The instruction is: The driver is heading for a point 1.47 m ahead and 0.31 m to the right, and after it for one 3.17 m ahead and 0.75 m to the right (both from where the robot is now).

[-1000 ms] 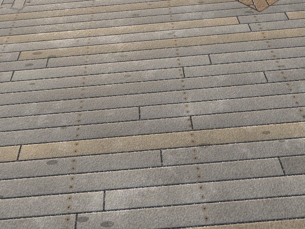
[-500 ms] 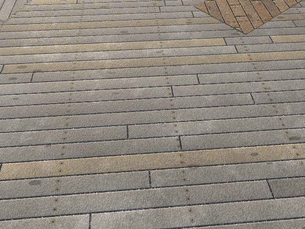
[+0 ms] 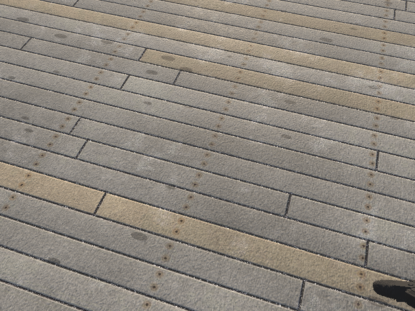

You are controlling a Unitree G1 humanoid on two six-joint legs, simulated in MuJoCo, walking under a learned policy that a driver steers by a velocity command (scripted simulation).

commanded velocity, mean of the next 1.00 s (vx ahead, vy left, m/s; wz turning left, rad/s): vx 0.50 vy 0.00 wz -0.30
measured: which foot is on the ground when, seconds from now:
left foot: down 0.00-0.50, up 0.52-0.92, down 0.94-1.00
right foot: up 0.00-0.46, down 0.48-0.94, up 0.96-1.00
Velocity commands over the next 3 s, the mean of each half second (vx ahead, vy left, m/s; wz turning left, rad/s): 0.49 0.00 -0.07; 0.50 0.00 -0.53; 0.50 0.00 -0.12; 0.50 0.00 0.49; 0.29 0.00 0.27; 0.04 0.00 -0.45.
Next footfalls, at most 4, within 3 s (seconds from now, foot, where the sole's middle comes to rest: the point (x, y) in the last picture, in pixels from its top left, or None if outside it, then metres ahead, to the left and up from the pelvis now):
0.48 right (275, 299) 0.46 -0.14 -0.75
0.94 left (227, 205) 0.77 0.01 -0.75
1.42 right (325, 183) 0.87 -0.35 -0.75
1.94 left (274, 110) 1.22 -0.18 -0.75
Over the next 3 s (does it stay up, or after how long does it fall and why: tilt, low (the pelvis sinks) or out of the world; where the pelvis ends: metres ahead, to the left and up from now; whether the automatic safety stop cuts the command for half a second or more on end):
stays up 1.36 -0.23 0.03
